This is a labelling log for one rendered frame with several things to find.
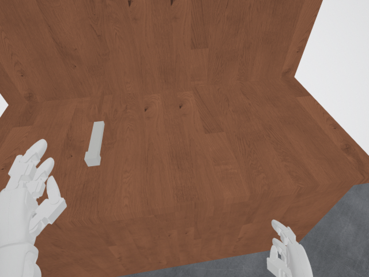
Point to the robot left hand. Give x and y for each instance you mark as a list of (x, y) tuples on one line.
[(18, 200)]

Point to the robot right hand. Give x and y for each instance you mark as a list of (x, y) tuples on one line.
[(294, 261)]

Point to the counter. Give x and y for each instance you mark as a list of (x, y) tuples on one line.
[(208, 137)]

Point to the robot left forearm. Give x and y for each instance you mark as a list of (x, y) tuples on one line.
[(19, 260)]

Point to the tap lever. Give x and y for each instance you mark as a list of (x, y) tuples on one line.
[(92, 157)]

